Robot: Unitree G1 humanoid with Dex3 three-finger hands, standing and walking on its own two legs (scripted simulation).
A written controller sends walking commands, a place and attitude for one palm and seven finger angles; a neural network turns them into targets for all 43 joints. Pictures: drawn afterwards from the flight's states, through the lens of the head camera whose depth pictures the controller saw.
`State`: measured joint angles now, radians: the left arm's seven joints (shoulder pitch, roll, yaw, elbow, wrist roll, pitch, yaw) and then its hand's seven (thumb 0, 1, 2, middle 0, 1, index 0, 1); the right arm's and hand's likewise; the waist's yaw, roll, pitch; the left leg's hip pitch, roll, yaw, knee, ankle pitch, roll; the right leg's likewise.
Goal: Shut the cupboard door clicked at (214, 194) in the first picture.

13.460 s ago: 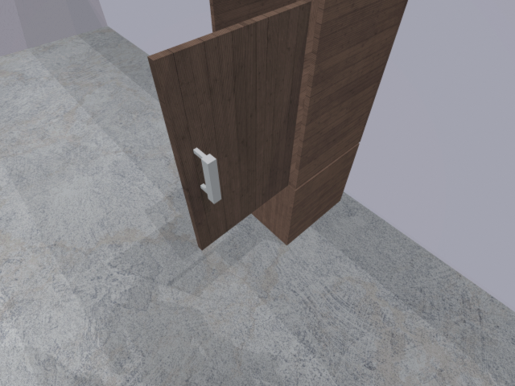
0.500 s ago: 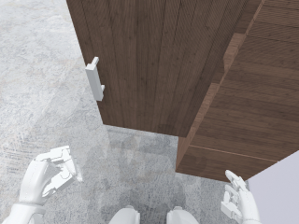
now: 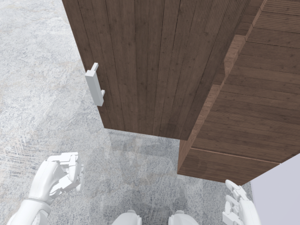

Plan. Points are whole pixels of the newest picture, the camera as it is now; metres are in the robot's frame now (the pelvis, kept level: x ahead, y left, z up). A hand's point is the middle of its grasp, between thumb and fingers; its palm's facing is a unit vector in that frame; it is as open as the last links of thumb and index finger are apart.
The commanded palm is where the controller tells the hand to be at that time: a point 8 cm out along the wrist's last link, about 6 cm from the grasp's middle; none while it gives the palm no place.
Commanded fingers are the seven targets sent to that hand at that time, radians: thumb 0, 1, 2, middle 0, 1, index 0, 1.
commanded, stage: raise the hand and make a fist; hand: left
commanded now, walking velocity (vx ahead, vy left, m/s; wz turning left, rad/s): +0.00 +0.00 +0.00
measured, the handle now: (97, 84) +0.50 +0.20 +0.05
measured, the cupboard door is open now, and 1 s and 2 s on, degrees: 91 91 91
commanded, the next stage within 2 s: bring the fist close to the handle in 0.20 s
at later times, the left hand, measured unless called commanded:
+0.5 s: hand (82, 167) +0.24 +0.17 +0.06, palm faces -0.06 -1.00 -0.06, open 3.1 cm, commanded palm +0.23 +0.22 +0.06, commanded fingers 0.00 0.90 0.90 -1.30 -1.50 -1.30 -1.50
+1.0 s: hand (95, 133) +0.33 +0.17 +0.05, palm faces -0.10 -0.99 -0.02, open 3.1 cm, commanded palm +0.33 +0.22 +0.06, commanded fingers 0.00 0.90 0.90 -1.30 -1.50 -1.30 -1.50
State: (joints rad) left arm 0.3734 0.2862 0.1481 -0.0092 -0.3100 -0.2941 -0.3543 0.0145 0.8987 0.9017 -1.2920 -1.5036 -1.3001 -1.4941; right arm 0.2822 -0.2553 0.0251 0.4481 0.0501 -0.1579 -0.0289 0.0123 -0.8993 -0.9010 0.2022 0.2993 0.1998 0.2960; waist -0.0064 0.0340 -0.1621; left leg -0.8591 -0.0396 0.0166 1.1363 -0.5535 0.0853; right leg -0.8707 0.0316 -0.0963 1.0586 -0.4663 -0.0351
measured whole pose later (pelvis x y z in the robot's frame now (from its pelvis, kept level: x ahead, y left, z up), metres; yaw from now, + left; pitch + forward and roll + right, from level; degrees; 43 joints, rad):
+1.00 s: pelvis -0.01 -0.02 +0.00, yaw +0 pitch +17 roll -2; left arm -0.18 0.32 0.21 0.49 -0.29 -0.36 -0.36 0.02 0.90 0.90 -1.30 -1.50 -1.30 -1.50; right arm 0.28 -0.28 0.02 0.56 0.06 -0.10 -0.05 0.01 -0.90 -0.90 0.20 0.30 0.20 0.30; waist -0.03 0.02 -0.14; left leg -0.87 -0.03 0.02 1.10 -0.53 0.06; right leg -0.90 0.04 -0.09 1.05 -0.45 -0.06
